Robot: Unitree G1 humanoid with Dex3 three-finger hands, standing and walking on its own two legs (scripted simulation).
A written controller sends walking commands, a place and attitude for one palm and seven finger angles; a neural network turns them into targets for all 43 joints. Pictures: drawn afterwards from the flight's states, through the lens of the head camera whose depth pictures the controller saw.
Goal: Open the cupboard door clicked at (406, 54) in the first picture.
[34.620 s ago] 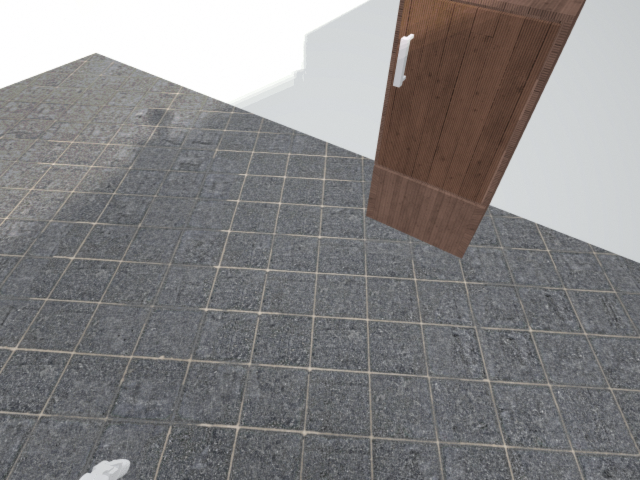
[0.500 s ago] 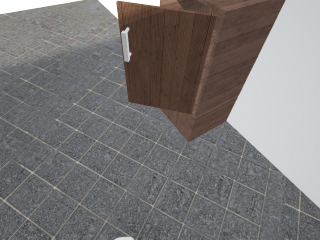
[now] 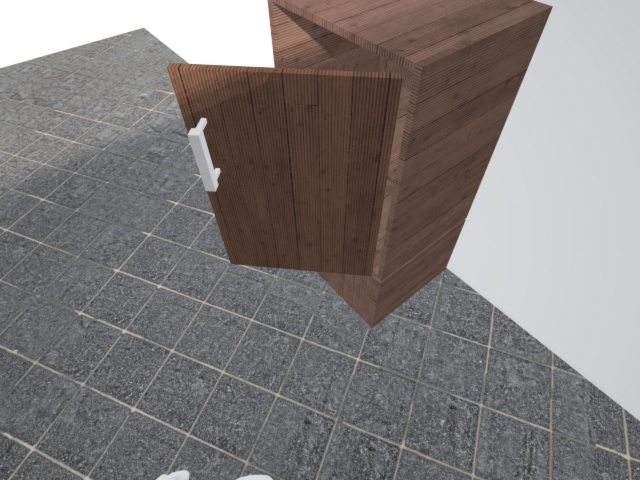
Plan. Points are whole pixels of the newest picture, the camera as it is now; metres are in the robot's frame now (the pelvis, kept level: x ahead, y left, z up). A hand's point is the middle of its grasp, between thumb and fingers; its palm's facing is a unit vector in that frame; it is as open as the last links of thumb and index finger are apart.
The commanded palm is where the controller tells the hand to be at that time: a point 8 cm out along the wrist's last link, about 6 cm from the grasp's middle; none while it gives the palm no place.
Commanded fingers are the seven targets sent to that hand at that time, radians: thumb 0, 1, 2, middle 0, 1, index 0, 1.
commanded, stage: take the last steps up to it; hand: left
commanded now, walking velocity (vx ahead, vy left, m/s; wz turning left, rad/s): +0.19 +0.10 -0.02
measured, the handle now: (207, 155) +0.70 +0.27 -0.02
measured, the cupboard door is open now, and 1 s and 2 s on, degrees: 44 44 44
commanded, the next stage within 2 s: come to a stop and stand still in 0.10 s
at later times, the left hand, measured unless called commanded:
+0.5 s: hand (159, 462) +0.17 +0.26 -0.18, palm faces +0.01 -0.98 -0.20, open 7.3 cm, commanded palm none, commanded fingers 0.00 0.90 0.90 -0.20 -0.30 -0.20 -0.30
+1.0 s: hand (207, 460) +0.18 +0.19 -0.18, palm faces +0.00 -0.99 -0.16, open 7.2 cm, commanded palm none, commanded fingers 0.00 0.90 0.90 -0.20 -0.30 -0.20 -0.30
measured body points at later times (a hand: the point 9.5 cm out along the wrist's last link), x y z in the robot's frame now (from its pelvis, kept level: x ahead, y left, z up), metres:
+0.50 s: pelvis +0.12 +0.07 +0.00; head +0.17 +0.09 +0.45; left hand +0.17 +0.31 -0.16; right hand +0.21 -0.17 -0.14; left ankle +0.18 +0.17 -0.74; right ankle +0.09 -0.06 -0.67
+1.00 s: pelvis +0.12 +0.01 +0.00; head +0.15 +0.04 +0.45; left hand +0.18 +0.24 -0.17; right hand +0.13 -0.22 -0.15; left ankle +0.11 +0.12 -0.74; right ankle +0.09 -0.12 -0.74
